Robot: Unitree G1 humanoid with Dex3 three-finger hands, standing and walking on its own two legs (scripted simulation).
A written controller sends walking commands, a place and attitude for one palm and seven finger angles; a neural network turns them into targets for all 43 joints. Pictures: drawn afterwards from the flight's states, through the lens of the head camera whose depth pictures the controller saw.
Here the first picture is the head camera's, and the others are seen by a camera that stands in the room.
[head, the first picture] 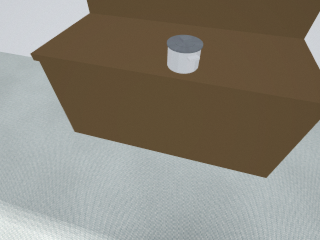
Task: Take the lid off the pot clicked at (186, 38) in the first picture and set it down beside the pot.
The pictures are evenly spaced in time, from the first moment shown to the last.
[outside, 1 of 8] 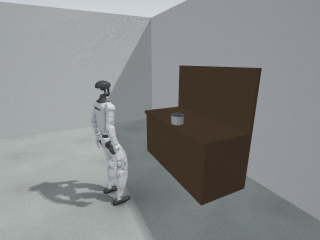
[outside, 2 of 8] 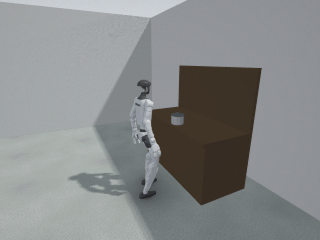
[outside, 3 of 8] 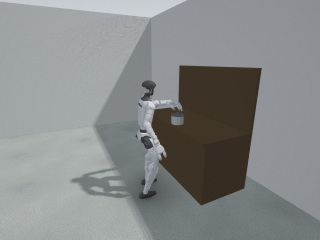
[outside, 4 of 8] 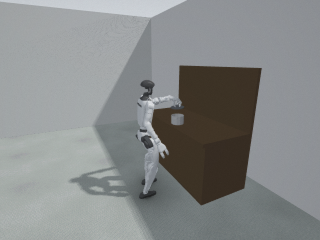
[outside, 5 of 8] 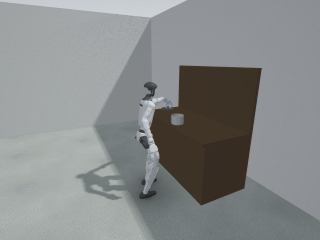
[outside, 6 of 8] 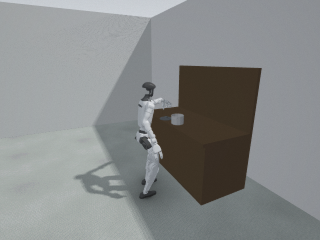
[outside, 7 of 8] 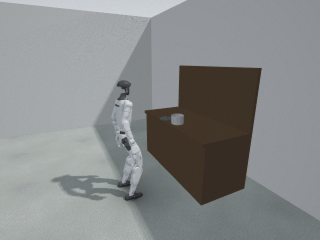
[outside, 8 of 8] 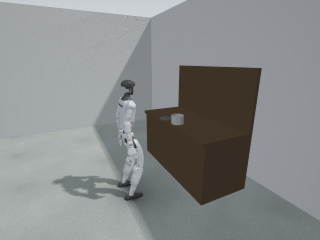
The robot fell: no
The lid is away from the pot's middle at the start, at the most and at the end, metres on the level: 0.00 0.24 0.23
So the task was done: yes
